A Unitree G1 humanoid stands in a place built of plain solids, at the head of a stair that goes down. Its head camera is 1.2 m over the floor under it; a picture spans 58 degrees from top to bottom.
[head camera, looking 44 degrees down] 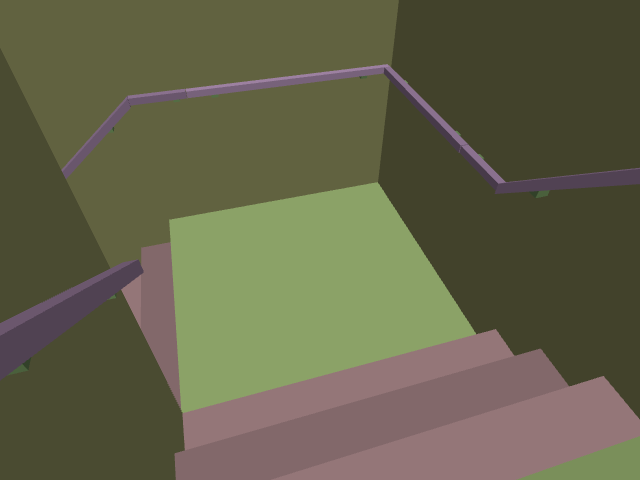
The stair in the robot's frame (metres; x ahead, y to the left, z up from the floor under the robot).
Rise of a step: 0.20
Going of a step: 0.24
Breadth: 1.50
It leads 16 degrees to the left of straight ahead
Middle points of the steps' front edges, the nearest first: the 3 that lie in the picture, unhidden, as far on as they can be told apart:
0.55 -0.28 -0.20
0.78 -0.21 -0.39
1.01 -0.14 -0.59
